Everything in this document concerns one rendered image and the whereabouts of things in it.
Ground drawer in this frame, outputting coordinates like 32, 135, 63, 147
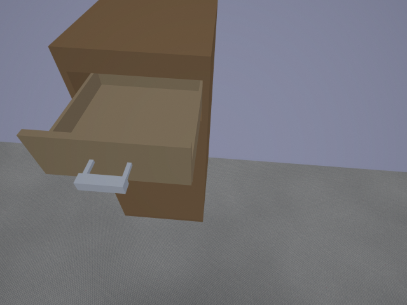
17, 73, 203, 186

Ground cabinet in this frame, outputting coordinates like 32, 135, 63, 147
48, 0, 217, 222

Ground handle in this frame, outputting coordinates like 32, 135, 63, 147
73, 159, 132, 194

